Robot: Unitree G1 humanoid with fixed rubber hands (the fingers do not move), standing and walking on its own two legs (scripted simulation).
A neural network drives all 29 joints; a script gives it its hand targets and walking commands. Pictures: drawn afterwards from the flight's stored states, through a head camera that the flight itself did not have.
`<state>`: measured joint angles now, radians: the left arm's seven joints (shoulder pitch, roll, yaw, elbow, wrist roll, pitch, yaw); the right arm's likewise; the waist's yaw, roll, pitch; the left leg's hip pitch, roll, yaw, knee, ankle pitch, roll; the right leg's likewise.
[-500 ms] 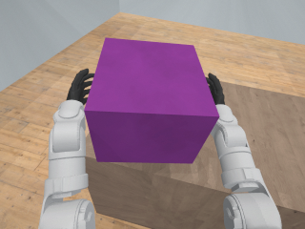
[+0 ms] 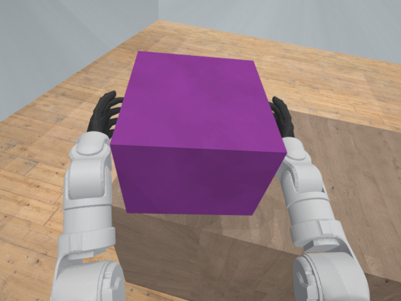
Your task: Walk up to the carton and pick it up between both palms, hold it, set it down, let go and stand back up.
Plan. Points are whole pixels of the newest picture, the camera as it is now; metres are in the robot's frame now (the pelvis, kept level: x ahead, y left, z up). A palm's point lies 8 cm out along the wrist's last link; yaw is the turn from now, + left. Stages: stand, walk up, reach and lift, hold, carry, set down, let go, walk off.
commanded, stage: hold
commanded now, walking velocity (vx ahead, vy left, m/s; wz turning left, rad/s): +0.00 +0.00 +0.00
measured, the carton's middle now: (194, 131) +0.40 +0.00 +0.16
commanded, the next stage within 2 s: none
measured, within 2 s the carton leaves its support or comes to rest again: neither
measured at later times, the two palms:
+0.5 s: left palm (103, 131) +0.36 +0.17 +0.18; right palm (281, 137) +0.36 -0.18 +0.18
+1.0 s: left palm (102, 130) +0.35 +0.17 +0.19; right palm (282, 139) +0.36 -0.18 +0.18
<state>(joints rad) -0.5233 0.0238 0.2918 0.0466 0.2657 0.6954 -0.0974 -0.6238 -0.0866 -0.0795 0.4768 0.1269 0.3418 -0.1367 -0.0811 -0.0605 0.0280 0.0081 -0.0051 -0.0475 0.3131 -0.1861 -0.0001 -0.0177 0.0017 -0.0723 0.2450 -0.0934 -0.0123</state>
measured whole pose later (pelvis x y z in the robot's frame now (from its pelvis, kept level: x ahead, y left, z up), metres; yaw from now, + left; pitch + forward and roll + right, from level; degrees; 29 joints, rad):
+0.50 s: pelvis +0.00 +0.00 +0.00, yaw +0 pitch -7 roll -1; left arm -0.54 0.02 0.30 0.07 0.27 0.69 -0.09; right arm -0.64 -0.10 -0.08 0.49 0.12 0.34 -0.13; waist -0.08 -0.04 0.04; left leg 0.00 -0.01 -0.04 0.31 -0.18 0.00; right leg -0.03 0.00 -0.07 0.25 -0.09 -0.01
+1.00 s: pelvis +0.00 +0.01 +0.00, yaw +0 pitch -8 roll -1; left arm -0.51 0.01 0.28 0.00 0.28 0.71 -0.09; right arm -0.60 -0.11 -0.06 0.43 0.15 0.35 -0.14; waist -0.08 -0.03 0.04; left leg 0.02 -0.01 -0.03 0.32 -0.20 0.01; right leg -0.01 0.00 -0.06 0.25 -0.10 -0.01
